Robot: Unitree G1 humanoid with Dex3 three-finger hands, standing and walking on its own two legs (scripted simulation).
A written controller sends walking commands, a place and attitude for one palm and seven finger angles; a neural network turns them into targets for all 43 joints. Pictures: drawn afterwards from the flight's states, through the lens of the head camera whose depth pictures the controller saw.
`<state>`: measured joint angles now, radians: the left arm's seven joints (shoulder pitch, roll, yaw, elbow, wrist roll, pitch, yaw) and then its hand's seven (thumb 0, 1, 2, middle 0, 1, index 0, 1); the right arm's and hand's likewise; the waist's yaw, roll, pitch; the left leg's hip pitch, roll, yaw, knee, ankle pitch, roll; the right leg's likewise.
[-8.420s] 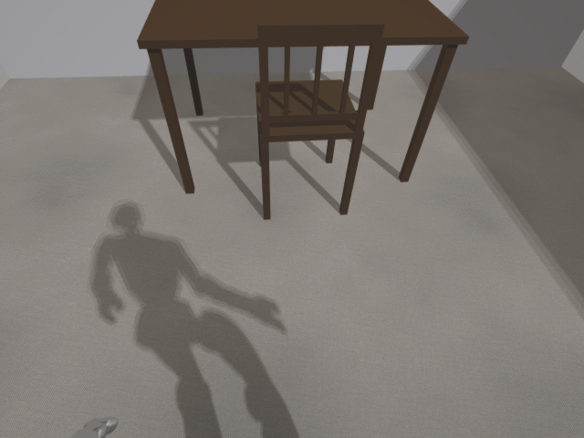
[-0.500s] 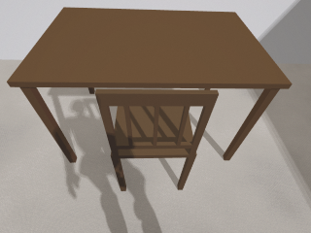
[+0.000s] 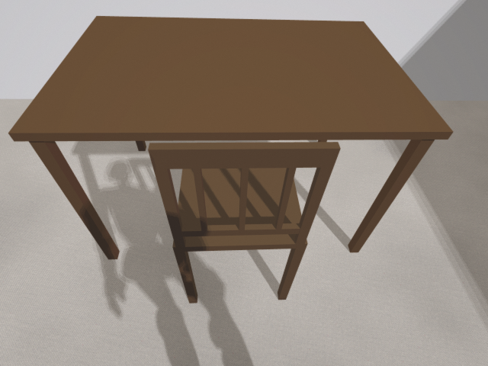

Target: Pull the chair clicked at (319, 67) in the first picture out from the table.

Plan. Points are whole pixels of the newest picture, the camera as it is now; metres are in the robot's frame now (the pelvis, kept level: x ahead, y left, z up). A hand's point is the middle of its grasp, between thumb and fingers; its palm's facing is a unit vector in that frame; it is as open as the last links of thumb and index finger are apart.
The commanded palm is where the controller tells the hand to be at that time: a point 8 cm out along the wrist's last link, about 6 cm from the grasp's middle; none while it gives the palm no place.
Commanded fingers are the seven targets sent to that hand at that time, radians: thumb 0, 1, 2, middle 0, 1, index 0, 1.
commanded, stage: shuffle to correct the standing spot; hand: left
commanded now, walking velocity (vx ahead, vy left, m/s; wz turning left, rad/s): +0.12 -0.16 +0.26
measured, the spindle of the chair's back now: (243, 200) +0.50 +0.03 -0.10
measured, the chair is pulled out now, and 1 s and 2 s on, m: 0.00 0.00 0.00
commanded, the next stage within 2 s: come to a stop and stand still in 0.34 s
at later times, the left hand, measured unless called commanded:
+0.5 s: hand out of the picture -0.01 +0.07 -0.17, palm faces +0.16 -0.97 -0.16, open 7.3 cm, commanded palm none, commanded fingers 0.00 0.90 0.90 -0.20 -0.30 -0.20 -0.30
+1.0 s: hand out of the picture +0.05 +0.09 -0.16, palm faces +0.14 -0.94 -0.31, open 7.3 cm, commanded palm none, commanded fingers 0.00 0.90 0.90 -0.20 -0.30 -0.20 -0.30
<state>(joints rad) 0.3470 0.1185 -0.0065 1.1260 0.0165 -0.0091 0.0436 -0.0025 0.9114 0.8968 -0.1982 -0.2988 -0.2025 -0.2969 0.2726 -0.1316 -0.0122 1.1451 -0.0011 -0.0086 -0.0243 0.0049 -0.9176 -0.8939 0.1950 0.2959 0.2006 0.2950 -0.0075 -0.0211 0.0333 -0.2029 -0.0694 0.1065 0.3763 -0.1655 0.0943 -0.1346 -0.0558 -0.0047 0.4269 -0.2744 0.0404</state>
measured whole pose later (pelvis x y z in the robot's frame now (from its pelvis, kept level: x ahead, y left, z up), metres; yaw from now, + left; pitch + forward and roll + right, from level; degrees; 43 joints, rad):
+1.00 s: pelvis +0.08 -0.10 +0.00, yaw +5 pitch +0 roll +3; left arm 0.32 0.16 0.03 1.01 0.03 0.00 0.06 0.00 0.92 0.90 -0.20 -0.30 -0.20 -0.30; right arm 0.11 -0.19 -0.05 1.01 -0.01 0.07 -0.03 0.00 -0.92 -0.89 0.19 0.30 0.20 0.29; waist 0.04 0.01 0.11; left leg -0.40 -0.04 0.01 0.98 -0.46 -0.04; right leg -0.14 0.00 -0.07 0.51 -0.38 -0.09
